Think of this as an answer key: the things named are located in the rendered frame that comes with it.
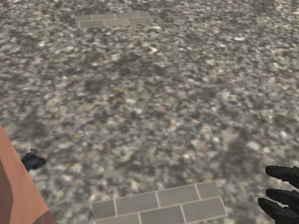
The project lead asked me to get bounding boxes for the right robot hand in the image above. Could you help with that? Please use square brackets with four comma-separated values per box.
[258, 165, 299, 224]

